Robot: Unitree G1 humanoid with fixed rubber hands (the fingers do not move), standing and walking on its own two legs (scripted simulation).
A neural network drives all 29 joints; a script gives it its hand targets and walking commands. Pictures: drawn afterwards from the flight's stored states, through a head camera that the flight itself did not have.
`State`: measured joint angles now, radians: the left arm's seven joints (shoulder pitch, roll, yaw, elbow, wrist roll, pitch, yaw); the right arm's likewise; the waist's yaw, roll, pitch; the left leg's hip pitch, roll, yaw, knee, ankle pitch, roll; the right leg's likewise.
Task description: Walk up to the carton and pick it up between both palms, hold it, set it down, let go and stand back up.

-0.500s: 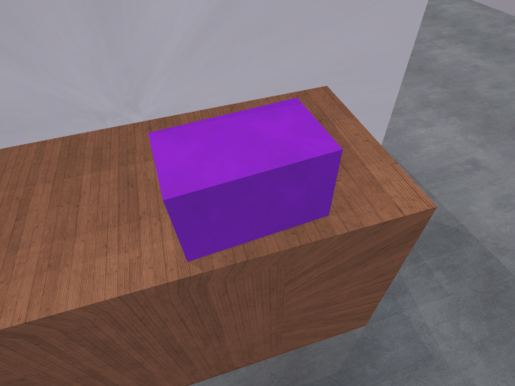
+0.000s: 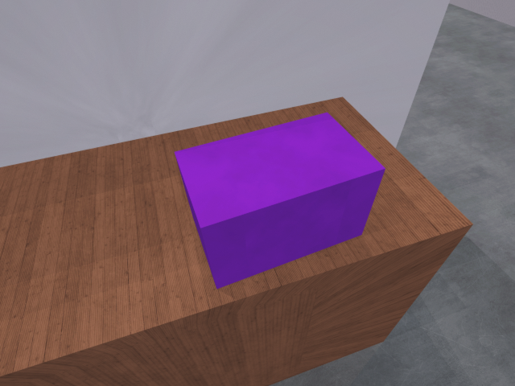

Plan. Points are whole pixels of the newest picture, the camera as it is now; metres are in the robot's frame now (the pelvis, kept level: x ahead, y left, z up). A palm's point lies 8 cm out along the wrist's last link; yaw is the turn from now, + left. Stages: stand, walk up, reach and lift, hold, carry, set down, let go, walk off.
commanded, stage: walk up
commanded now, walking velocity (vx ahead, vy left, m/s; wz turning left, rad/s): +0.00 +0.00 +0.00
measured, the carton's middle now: (274, 196) +0.46 -0.02 +0.04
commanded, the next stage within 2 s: none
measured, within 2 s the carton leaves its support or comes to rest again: neither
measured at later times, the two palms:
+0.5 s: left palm out of the picture -0.03 +0.20 -0.15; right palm out of the picture -0.03 -0.22 -0.14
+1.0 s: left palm out of the picture -0.03 +0.08 -0.13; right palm out of the picture -0.06 -0.35 -0.15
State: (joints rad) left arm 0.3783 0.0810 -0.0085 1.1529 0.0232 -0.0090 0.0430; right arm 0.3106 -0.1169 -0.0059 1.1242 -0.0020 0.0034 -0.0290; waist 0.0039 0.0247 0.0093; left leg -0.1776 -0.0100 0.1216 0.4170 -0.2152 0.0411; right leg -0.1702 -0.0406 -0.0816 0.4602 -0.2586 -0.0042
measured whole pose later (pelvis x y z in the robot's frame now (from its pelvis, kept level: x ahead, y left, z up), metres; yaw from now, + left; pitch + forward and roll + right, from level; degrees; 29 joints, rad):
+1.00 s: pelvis -0.03 -0.13 +0.01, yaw +0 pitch +1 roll +1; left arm 0.32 0.11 -0.01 1.07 0.02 -0.03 0.03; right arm 0.33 -0.18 -0.05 1.10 -0.01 0.04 -0.02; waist -0.02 0.05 0.00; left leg -0.32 0.03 0.02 0.71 -0.36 0.00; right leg -0.18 -0.02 -0.03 0.36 -0.19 -0.01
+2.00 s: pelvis -0.04 -0.01 +0.01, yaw +1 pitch +0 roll -1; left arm 0.34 0.16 0.03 1.10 0.03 0.02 0.02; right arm 0.30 -0.11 -0.01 1.05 -0.01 -0.02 -0.03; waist 0.02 -0.05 0.01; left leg -0.16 0.02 0.04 0.36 -0.19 0.01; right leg -0.31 -0.06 -0.03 0.71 -0.39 0.01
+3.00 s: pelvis -0.03 -0.12 +0.00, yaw +1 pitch +1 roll -1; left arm 0.27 0.12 0.00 1.06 0.02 -0.03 0.04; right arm 0.31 -0.14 -0.03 1.11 -0.02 0.02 -0.03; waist -0.01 0.04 0.04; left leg -0.24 0.04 0.04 0.59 -0.37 -0.01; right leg -0.23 0.01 -0.07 0.39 -0.18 -0.02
